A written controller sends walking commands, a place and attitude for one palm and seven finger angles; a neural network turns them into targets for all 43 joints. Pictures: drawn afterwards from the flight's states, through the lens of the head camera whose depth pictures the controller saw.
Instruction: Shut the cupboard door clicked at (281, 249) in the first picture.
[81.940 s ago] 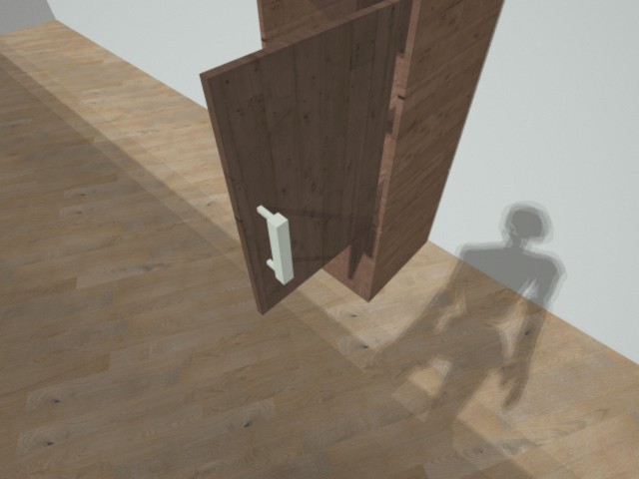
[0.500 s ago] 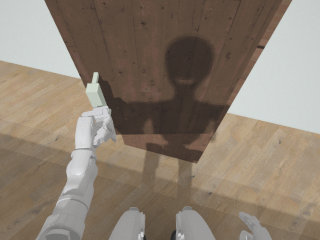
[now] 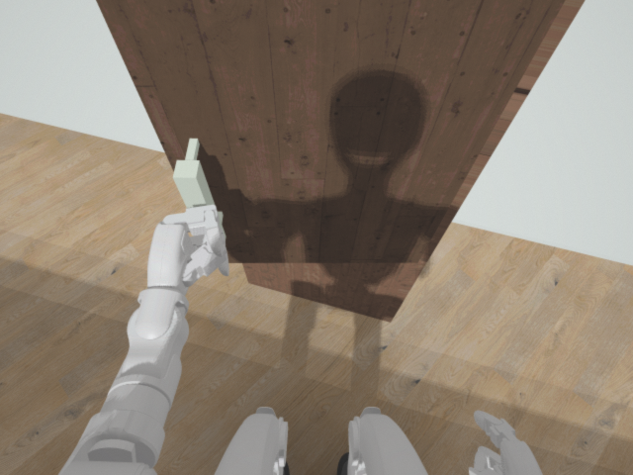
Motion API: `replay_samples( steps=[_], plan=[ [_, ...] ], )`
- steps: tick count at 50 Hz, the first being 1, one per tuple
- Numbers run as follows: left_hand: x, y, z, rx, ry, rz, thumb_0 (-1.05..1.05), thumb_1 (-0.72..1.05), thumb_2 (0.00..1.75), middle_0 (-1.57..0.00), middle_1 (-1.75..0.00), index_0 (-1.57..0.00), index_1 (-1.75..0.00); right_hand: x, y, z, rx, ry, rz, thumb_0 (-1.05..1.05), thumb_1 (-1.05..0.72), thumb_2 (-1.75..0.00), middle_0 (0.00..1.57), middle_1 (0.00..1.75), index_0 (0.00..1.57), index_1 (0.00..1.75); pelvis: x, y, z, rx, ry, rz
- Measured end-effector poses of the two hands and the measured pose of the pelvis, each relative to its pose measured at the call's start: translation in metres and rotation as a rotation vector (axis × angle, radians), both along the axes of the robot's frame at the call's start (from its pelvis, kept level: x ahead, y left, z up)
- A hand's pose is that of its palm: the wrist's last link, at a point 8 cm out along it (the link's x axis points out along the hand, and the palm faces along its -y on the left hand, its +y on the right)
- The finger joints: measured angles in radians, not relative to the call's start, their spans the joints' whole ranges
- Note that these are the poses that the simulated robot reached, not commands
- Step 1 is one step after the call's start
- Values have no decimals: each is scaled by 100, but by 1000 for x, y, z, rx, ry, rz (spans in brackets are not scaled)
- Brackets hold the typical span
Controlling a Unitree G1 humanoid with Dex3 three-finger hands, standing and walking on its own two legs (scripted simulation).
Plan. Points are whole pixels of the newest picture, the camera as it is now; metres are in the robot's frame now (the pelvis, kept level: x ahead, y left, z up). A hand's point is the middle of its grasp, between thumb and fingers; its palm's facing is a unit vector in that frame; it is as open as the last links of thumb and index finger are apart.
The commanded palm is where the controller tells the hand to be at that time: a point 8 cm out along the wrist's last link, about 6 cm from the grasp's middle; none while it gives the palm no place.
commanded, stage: push the door shut along its arc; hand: left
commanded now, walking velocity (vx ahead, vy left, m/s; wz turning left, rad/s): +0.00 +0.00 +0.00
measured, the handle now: (205, 198) +0.47 +0.17 +0.02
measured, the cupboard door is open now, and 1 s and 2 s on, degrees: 17 0 1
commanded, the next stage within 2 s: pull the fist back off the door in 1.08 s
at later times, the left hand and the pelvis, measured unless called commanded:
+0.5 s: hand (234, 208) +0.45 +0.13 +0.03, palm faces -0.14 -0.99 -0.05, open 3.1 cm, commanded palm +0.44 +0.17 +0.03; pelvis -0.01 +0.01 -0.01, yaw +0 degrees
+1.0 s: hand (256, 180) +0.49 +0.10 +0.03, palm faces -0.27 -0.96 -0.06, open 3.1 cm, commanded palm +0.51 +0.13 +0.03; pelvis -0.01 +0.01 -0.03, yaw -1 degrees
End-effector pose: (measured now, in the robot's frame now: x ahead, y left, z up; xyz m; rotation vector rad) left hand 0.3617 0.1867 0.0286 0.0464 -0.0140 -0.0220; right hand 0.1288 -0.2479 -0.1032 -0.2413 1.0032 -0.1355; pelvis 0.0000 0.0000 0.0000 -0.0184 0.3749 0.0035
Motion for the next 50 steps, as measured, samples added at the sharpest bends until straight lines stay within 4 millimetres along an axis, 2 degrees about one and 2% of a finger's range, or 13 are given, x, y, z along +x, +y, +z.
replay_samples(
  steps=[8,21,28,39,44,50],
  plan=[
    [28,0,0,-6,6,-34,1,90,91,-131,-150,-130,-150,-15,-1,-6,-11,32,-19,1,-91,-90,20,30,20,30,-4,3,-5,-7,19,3],
    [61,-2,1,-4,23,-99,1,90,90,-131,-150,-131,-150,-71,-6,-13,-25,166,-92,1,-91,-90,20,30,20,30,-7,9,-8,-14,41,-3],
    [84,-8,2,8,27,-141,1,90,90,-131,-150,-131,-150,-95,-8,-16,-36,223,-121,1,-91,-90,20,30,20,30,-9,11,-13,-19,62,-3],
    [113,-29,6,1,33,-212,1,90,90,-130,-150,-130,-150,-114,-6,-18,-25,264,-160,1,-91,-90,20,30,20,30,-8,11,-18,-21,87,-15],
    [126,-31,6,13,44,-221,1,90,90,-130,-150,-130,-150,-120,-5,-21,-21,277,-167,1,-91,-90,20,30,20,30,-10,9,-21,-24,98,-17],
    [127,-31,5,18,39,-247,1,90,90,-130,-150,-130,-150,-128,-6,-26,-22,304,-158,1,-91,-90,20,30,20,30,-12,7,-25,-28,105,-10]
  ],
)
